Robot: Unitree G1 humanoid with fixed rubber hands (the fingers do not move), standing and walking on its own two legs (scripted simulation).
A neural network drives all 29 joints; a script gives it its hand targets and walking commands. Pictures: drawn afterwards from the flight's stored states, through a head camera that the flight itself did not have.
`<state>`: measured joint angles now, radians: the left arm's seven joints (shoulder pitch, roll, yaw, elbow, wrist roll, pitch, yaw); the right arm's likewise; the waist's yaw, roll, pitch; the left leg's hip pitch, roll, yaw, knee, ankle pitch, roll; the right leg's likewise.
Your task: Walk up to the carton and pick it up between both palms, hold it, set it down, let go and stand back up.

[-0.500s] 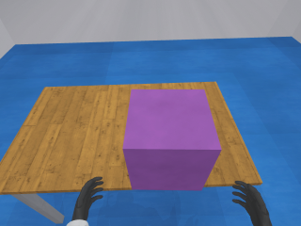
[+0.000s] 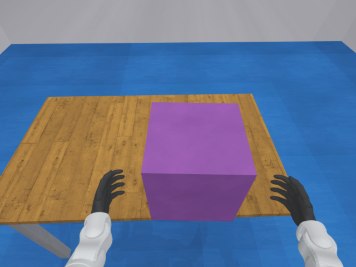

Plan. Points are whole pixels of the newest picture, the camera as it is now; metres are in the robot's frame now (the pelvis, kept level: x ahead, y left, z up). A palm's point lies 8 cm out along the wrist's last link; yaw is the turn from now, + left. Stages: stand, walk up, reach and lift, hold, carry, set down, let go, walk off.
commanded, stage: reach and lift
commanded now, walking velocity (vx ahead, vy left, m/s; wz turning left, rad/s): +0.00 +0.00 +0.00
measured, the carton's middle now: (193, 163) +0.43 -0.01 -0.06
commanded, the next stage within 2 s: none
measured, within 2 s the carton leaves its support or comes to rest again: neither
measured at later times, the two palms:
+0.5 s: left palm (108, 165) +0.34 +0.20 +0.04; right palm (302, 172) +0.34 -0.25 +0.05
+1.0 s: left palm (112, 132) +0.40 +0.19 +0.10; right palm (307, 135) +0.40 -0.26 +0.11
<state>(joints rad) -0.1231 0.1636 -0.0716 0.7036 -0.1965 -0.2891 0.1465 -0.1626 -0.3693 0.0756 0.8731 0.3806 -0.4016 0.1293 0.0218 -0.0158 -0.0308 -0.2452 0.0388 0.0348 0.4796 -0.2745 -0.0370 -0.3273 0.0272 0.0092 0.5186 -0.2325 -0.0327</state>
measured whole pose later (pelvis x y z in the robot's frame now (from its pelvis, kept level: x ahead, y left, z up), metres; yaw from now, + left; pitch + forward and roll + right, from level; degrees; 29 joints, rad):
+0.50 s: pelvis +0.00 +0.01 +0.01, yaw -1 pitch +7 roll +0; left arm -0.35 0.16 0.00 0.59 -0.16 0.00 0.13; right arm -0.38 -0.45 0.06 0.79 0.41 -0.16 0.12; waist 0.04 0.00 -0.07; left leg -0.27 0.04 0.05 0.38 -0.22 -0.03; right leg -0.35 0.04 0.04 0.38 -0.15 -0.02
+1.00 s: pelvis +0.00 +0.01 +0.01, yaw -1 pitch +11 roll +0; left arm -0.60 0.20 0.05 0.58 -0.17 0.26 0.12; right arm -0.66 -0.49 0.01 0.83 0.41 0.03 0.10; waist 0.02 0.01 -0.12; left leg -0.37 0.05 0.03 0.38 -0.21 -0.03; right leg -0.42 0.05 0.03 0.35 -0.12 -0.02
